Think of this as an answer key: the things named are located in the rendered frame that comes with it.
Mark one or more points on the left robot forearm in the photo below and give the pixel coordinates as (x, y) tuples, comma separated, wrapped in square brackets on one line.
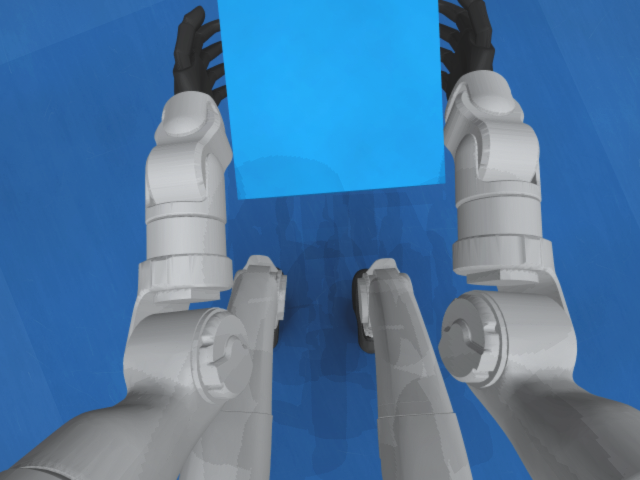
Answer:
[(185, 210)]

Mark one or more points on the left robot hand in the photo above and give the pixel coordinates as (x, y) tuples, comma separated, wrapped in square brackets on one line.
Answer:
[(191, 61)]

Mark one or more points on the right robot forearm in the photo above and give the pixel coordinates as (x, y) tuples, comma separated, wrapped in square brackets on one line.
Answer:
[(497, 190)]

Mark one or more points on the robot right upper arm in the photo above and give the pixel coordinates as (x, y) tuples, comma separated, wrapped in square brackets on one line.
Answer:
[(517, 352)]

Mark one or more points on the carton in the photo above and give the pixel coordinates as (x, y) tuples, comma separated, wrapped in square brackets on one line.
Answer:
[(333, 96)]

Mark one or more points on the robot left shin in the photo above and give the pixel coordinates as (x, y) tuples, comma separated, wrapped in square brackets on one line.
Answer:
[(257, 260)]

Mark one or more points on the right robot hand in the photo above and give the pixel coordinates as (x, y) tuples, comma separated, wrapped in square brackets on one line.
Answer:
[(472, 45)]

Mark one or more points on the robot left upper arm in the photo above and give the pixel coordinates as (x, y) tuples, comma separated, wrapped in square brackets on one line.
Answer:
[(180, 369)]

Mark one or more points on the robot left thigh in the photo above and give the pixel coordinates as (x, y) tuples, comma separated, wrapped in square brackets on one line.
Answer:
[(237, 444)]

